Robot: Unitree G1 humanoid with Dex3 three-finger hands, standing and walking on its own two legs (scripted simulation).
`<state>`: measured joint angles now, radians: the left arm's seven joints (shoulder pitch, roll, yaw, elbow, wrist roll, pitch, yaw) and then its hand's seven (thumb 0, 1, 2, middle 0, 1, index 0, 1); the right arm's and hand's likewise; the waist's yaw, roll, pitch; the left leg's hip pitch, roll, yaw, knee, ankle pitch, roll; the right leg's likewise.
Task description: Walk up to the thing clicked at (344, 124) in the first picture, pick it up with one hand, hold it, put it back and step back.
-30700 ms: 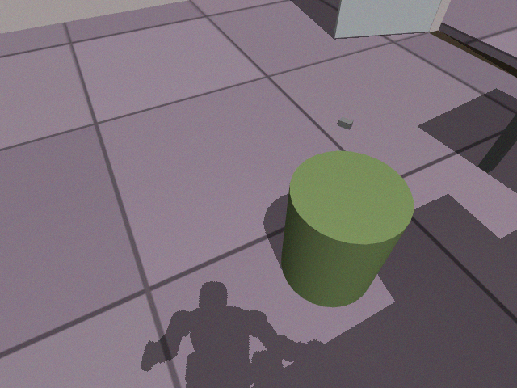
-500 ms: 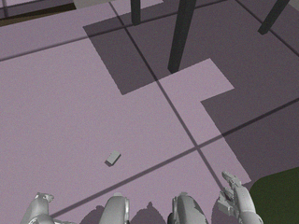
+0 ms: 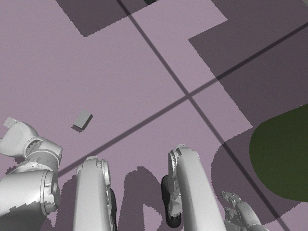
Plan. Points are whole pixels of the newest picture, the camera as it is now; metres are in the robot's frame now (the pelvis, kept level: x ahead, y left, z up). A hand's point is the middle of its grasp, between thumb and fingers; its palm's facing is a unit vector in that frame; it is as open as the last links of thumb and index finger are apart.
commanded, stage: rise first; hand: left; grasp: from above
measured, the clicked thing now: (83, 120) +0.51 +0.23 -0.44
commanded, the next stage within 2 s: none
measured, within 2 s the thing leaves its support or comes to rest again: neither
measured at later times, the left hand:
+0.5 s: hand (54, 133) +0.41 +0.28 -0.25, palm faces -0.16 -0.41 -0.90, open 13.3 cm
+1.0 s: hand (61, 128) +0.44 +0.27 -0.30, palm faces -0.17 -0.41 -0.90, open 13.2 cm
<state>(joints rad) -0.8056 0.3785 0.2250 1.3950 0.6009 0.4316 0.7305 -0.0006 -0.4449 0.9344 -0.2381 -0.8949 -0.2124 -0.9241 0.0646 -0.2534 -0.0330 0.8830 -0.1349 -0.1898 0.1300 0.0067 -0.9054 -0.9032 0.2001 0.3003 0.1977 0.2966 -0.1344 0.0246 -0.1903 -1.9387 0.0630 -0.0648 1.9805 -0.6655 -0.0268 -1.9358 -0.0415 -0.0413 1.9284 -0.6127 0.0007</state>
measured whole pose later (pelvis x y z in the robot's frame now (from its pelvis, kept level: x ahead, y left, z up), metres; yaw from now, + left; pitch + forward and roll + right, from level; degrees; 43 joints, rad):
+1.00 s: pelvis -0.01 +0.00 -0.13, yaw -3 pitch +34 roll -6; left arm -1.17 0.67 0.47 1.74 0.70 0.37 0.73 0.00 -0.40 0.87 -0.22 -0.94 -0.23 -0.93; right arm 0.13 -0.33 0.04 0.91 -0.20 -0.28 0.34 0.00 -0.91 -0.90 0.20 0.30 0.19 0.30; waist -0.27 0.04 0.03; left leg -2.30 0.05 -0.13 2.40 -0.70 -0.03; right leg -2.28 -0.03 -0.06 2.30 -0.62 0.01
